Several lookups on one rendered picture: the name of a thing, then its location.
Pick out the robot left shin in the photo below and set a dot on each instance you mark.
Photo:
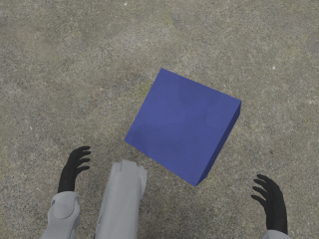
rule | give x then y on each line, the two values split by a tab
116	167

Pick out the robot left forearm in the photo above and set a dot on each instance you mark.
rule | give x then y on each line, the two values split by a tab
64	216

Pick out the robot right forearm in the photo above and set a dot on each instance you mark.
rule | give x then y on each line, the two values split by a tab
274	234

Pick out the carton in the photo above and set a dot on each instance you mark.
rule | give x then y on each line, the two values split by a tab
183	125

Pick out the right robot hand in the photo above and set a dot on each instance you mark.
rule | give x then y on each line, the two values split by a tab
274	206

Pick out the robot left thigh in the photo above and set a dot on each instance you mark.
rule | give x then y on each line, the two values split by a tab
120	216

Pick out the left robot hand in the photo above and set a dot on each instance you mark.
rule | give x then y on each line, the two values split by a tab
71	169

